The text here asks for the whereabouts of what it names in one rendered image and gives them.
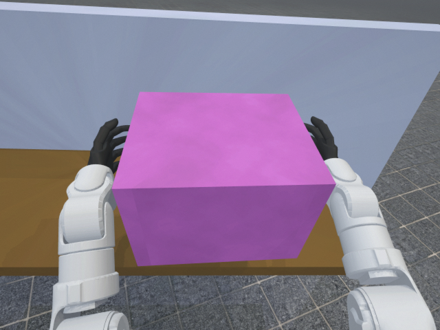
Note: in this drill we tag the robot left forearm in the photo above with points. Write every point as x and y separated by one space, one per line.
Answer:
86 238

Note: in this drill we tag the robot right upper arm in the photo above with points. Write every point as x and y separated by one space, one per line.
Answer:
393 307

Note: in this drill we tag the robot left upper arm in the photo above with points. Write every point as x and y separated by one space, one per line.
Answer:
109 320

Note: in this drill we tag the table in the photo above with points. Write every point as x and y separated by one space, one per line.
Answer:
33 191

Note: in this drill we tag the carton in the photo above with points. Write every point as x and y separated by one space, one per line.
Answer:
218 177

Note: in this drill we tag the left robot hand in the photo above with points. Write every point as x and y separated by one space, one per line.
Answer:
103 152

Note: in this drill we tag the robot right forearm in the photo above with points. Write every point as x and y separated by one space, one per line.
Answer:
369 254

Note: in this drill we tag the right robot hand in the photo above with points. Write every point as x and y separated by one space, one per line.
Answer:
322 138

